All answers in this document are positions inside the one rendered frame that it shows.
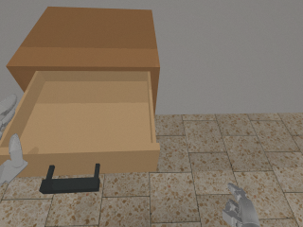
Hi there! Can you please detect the cabinet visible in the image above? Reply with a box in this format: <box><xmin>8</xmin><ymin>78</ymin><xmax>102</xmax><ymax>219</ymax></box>
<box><xmin>6</xmin><ymin>7</ymin><xmax>160</xmax><ymax>117</ymax></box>

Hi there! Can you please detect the drawer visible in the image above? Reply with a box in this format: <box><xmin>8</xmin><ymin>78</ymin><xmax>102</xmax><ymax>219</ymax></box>
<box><xmin>0</xmin><ymin>71</ymin><xmax>160</xmax><ymax>178</ymax></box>

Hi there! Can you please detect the robot right hand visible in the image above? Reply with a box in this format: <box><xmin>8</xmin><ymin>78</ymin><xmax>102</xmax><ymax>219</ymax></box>
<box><xmin>222</xmin><ymin>183</ymin><xmax>260</xmax><ymax>227</ymax></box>

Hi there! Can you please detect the robot left hand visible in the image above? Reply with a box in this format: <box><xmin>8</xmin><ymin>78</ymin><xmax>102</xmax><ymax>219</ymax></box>
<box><xmin>0</xmin><ymin>94</ymin><xmax>28</xmax><ymax>186</ymax></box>

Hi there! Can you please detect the handle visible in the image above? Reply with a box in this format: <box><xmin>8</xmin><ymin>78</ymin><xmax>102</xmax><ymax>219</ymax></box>
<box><xmin>39</xmin><ymin>163</ymin><xmax>100</xmax><ymax>195</ymax></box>

